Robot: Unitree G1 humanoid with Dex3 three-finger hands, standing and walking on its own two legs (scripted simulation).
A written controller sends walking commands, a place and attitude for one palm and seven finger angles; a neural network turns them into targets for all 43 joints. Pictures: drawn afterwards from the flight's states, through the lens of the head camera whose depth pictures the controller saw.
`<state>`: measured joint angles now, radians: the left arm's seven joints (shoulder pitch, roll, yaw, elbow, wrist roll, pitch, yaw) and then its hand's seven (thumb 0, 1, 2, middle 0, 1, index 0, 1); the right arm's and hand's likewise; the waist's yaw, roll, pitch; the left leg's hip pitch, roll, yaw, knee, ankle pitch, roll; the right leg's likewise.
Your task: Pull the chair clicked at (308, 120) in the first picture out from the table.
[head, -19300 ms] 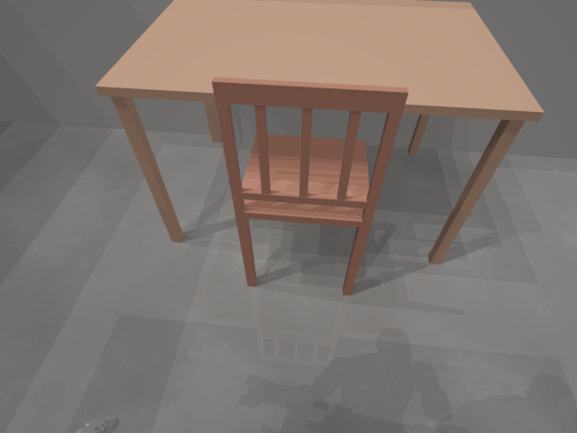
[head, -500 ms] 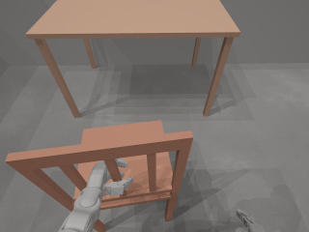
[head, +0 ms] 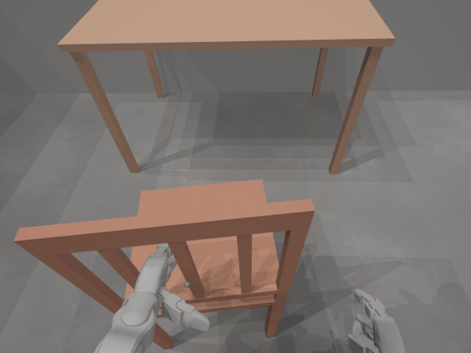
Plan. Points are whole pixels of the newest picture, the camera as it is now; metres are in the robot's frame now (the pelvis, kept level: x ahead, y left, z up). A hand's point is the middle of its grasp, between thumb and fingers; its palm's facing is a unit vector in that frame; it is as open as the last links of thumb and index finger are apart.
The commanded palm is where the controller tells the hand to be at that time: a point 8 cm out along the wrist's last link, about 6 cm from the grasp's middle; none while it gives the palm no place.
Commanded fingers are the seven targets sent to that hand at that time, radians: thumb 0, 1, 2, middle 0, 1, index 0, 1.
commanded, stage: open the thumb and straighten the fingers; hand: left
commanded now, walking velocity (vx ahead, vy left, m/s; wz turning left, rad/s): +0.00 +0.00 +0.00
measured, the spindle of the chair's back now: (189, 271) +0.28 +0.10 -0.06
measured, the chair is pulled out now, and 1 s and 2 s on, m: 0.65 0.65 0.65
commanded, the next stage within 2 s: draw the fingers out of the gap in 0.02 s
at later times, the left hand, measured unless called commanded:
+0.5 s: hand (178, 329) +0.18 +0.10 -0.03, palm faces -0.10 -0.98 -0.17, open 17.5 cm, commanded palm +0.16 +0.15 -0.01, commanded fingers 0.00 -0.55 0.20 0.00 0.00 0.00 0.00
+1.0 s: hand out of the picture +0.12 +0.11 -0.02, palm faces -0.07 -0.99 -0.14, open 17.5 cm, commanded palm +0.09 +0.16 +0.00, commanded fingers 0.00 -0.55 0.20 0.00 0.00 0.00 0.00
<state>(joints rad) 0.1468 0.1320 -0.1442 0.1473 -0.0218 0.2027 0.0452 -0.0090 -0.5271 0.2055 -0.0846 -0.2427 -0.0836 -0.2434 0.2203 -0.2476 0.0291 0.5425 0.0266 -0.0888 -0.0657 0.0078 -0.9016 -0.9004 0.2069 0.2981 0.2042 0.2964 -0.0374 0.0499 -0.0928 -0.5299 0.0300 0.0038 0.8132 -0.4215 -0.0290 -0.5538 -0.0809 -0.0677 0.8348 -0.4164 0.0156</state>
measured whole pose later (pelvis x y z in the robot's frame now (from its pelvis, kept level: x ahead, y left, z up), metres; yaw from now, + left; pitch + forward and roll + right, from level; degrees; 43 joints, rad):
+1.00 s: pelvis +0.00 +0.00 -0.02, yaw +1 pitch +10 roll +0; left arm 0.75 0.17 -0.20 -0.35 0.03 0.18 0.02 -0.01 -0.53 0.20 -0.01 0.00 0.00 0.00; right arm 0.25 -0.22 0.01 0.43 0.03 -0.14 -0.12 0.01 -0.90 -0.90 0.21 0.30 0.20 0.30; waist -0.01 0.05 -0.14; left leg -0.66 0.03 -0.03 0.99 -0.50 -0.03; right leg -0.66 -0.08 -0.09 0.99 -0.49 0.01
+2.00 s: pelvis +0.01 +0.00 +0.03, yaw +1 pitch -3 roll -1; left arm 0.66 0.37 0.13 -0.45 -0.03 0.05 0.14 0.00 0.23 0.58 -0.12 -0.16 -0.30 -0.26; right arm 0.19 -0.22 0.04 0.63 0.02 -0.18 -0.13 0.01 -0.90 -0.90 0.21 0.30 0.20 0.30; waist 0.08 0.08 0.03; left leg -0.19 0.04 -0.02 0.60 -0.35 -0.03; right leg -0.19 -0.06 -0.10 0.57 -0.33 0.02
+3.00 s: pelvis -0.01 +0.01 +0.04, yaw -2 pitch +0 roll +0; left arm 0.57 0.40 0.36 -0.49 -0.05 -0.09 0.13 0.01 0.89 0.90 -0.21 -0.30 -0.21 -0.30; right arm 0.12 -0.22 -0.01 0.60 0.02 -0.03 -0.10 0.01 -0.90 -0.90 0.21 0.30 0.20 0.30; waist 0.02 0.05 0.06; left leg -0.21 0.02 0.04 0.46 -0.24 -0.01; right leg -0.24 -0.07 -0.05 0.47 -0.22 0.03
